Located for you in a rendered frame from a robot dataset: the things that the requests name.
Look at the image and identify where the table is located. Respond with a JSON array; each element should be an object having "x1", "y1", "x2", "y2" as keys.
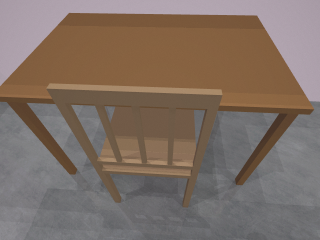
[{"x1": 0, "y1": 13, "x2": 314, "y2": 185}]

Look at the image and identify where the chair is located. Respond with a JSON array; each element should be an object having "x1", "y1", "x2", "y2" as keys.
[{"x1": 46, "y1": 83, "x2": 223, "y2": 208}]

